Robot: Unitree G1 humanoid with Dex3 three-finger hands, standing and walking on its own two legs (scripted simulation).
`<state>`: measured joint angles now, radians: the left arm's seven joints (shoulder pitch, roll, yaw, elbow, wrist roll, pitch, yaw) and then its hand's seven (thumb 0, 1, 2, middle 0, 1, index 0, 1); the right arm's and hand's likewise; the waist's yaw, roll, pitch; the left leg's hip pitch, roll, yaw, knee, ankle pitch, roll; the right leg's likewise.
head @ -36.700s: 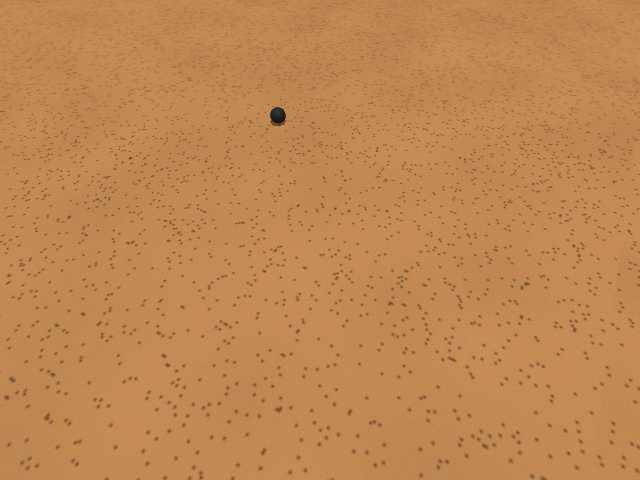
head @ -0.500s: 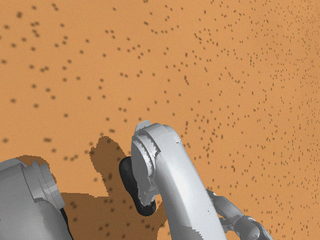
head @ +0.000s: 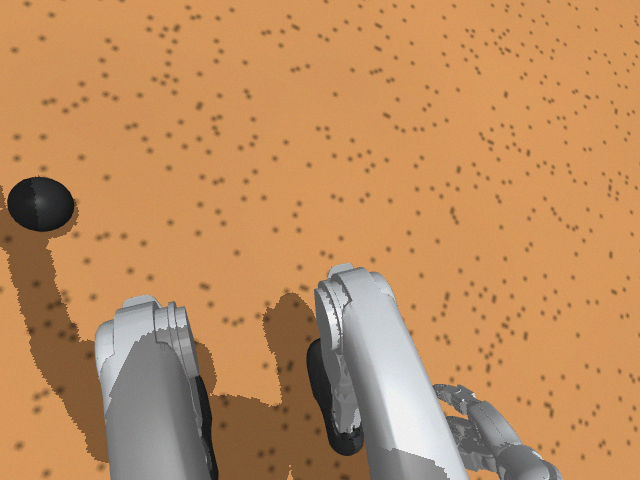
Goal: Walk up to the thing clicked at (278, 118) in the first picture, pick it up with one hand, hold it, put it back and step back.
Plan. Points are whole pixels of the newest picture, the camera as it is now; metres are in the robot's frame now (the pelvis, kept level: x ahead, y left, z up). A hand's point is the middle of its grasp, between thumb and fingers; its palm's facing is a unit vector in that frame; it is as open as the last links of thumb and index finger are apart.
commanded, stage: withdraw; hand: left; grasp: from above
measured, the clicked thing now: (42, 204) +0.49 +0.35 -0.31
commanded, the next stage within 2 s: home in 0.42 s
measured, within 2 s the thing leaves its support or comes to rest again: neither
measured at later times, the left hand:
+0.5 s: hand out of the picture +0.49 +0.35 -0.15, palm faces -0.36 -0.06 -0.93, open 14.0 cm
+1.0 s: hand out of the picture +0.35 +0.33 +0.00, palm faces -0.28 -0.55 -0.79, open 8.7 cm
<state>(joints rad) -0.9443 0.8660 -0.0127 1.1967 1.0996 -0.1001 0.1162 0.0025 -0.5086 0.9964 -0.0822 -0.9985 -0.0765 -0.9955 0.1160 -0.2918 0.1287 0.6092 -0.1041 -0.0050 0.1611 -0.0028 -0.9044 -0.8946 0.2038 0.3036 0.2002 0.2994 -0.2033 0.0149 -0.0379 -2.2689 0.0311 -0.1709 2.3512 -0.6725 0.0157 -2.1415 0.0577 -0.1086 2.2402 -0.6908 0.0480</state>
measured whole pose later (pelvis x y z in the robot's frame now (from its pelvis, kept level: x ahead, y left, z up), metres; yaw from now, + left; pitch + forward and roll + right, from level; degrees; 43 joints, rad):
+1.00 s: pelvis +0.00 +0.00 +0.11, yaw +5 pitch +33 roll -8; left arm -0.39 0.62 0.10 0.58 0.61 0.01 -0.03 0.00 0.63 0.85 -0.21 -0.35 -0.20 -0.35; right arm 0.14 -0.28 -0.01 0.61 -0.01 0.06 0.05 0.00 -0.90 -0.89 0.20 0.30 0.20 0.30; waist -0.08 0.03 -0.17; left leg -1.95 0.03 -0.11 2.00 -0.64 0.01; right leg -1.85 0.03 -0.06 1.93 -0.66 0.04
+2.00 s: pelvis +0.08 +0.00 +0.36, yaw +12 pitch +10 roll -3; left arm 0.51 0.22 0.03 -0.12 -0.06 0.46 0.02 0.01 0.90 0.90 -0.20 -0.30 -0.20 -0.30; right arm 0.28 -0.22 0.03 0.52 0.01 -0.22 -0.19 0.01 -0.90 -0.89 0.20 0.30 0.20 0.30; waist -0.04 0.05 -0.17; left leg -0.70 0.03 -0.07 1.00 -0.47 -0.01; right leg -0.62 0.01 -0.05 0.94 -0.48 0.01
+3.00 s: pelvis +0.08 +0.00 +0.36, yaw +12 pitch +9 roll -3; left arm 0.50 0.22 0.02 -0.12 -0.06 0.46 0.02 0.01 0.90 0.90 -0.20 -0.30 -0.20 -0.30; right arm 0.29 -0.22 0.04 0.54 0.00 -0.24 -0.19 0.01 -0.90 -0.89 0.21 0.30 0.20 0.30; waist -0.04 0.05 -0.16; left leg -0.70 0.03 -0.06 1.02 -0.47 -0.01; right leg -0.62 0.01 -0.05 0.95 -0.49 0.01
